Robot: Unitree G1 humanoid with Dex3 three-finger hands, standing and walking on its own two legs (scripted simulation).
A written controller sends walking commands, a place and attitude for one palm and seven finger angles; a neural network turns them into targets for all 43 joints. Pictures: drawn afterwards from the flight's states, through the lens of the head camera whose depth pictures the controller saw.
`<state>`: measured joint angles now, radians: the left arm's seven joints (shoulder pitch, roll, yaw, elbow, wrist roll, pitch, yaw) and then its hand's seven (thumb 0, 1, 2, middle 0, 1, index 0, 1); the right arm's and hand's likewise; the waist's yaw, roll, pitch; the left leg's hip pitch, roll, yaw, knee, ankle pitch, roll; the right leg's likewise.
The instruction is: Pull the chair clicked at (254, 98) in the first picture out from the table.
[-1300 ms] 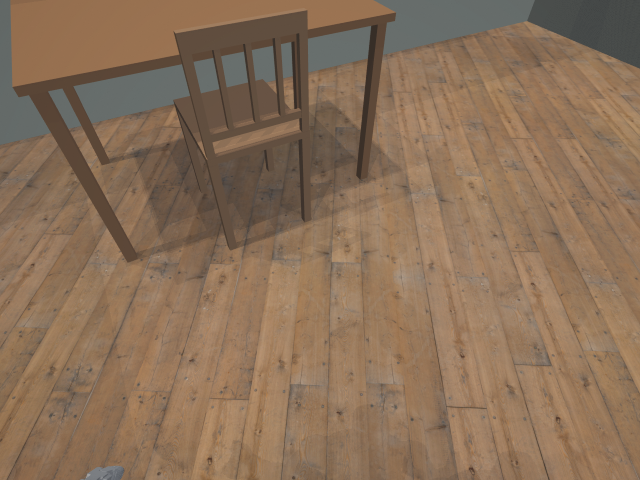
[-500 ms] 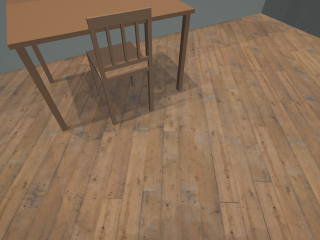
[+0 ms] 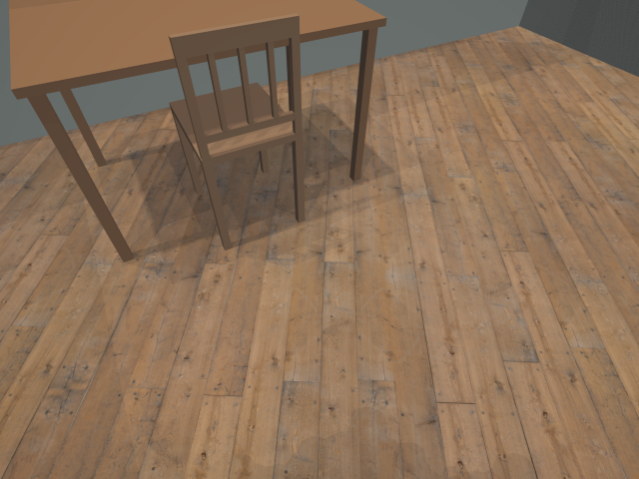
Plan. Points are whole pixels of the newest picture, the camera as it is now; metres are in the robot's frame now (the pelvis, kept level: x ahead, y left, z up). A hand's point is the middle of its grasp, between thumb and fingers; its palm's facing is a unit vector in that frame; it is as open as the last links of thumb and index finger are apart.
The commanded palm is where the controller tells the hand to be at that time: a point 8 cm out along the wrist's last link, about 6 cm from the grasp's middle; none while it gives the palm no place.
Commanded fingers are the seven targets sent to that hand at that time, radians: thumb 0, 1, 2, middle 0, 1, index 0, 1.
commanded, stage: look at it before walking up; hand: left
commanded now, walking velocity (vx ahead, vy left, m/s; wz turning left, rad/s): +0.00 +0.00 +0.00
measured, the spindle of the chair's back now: (245, 87) +1.20 +0.30 -0.10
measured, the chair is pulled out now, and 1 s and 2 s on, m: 0.00 0.00 0.00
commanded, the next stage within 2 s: walk to a spot facing it in 0.24 s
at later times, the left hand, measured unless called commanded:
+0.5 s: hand out of the picture +0.07 +0.23 -0.17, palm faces -0.04 -0.95 -0.30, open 7.4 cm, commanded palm none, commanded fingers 0.00 0.90 0.90 -0.20 -0.30 -0.20 -0.30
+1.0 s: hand out of the picture +0.14 +0.14 -0.17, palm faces -0.21 -0.96 -0.18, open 7.4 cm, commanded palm none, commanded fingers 0.00 0.90 0.90 -0.20 -0.30 -0.20 -0.30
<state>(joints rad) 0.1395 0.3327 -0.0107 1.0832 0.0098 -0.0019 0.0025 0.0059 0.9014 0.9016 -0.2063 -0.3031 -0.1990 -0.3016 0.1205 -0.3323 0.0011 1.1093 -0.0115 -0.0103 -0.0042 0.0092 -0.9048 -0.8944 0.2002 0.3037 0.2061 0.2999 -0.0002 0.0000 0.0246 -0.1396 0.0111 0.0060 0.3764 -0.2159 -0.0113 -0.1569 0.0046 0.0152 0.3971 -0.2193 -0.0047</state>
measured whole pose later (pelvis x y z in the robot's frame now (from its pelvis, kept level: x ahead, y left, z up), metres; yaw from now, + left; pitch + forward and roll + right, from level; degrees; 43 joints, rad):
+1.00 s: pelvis +0.14 -0.04 +0.00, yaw -17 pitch +1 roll +0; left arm 0.44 0.15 0.03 1.05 0.02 -0.05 0.00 0.00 0.90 0.90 -0.21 -0.30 -0.20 -0.30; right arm 0.15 -0.19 -0.06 0.96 -0.02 -0.01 0.02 0.01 -0.91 -0.89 0.20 0.30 0.20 0.30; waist 0.03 0.01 0.02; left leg -0.63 0.12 0.05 0.99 -0.21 -0.06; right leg -0.09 0.07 0.03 0.36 -0.29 -0.06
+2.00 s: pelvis +0.52 -0.16 -0.02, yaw -44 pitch +0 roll -2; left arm 0.17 0.16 0.07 1.00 0.00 -0.07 0.02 -0.02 0.93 0.90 -0.21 -0.30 -0.20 -0.30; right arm 0.41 -0.09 -0.04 1.10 -0.02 -0.02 -0.02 0.01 -0.91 -0.89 0.20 0.30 0.20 0.30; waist -0.05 0.01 0.05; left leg -0.42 0.15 0.08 1.28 -0.39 -0.03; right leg -0.27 0.06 -0.15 0.54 -0.27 -0.09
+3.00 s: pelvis +0.75 -0.39 -0.01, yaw -60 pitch -1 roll +0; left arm 0.07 0.13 0.02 0.97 0.02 -0.01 0.03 0.00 0.90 0.90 -0.20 -0.30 -0.20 -0.30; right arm 0.28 -0.15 -0.05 1.04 -0.02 0.03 -0.02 0.01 -0.91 -0.90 0.19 0.30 0.20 0.30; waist -0.07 0.04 0.05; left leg -0.44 0.11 0.06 1.04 -0.43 -0.05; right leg -0.31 -0.03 -0.23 0.52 -0.21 -0.08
